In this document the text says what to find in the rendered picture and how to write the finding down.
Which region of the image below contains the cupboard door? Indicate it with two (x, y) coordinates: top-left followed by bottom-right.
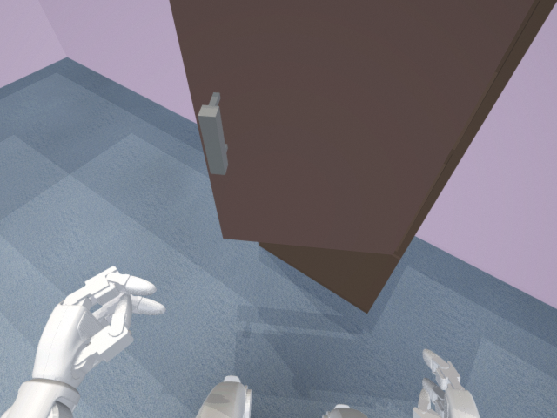
(169, 0), (534, 255)

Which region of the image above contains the left robot hand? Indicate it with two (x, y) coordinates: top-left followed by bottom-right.
(32, 266), (166, 388)

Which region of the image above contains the robot left forearm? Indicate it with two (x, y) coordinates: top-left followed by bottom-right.
(1, 379), (81, 418)

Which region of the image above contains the left robot shin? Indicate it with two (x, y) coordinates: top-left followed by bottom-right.
(224, 376), (241, 383)

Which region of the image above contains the handle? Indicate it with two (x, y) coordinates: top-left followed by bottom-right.
(198, 92), (228, 175)

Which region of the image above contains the left robot thigh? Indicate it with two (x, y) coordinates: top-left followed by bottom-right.
(196, 381), (252, 418)

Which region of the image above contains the right robot hand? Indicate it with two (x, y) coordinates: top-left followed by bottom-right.
(413, 349), (480, 418)

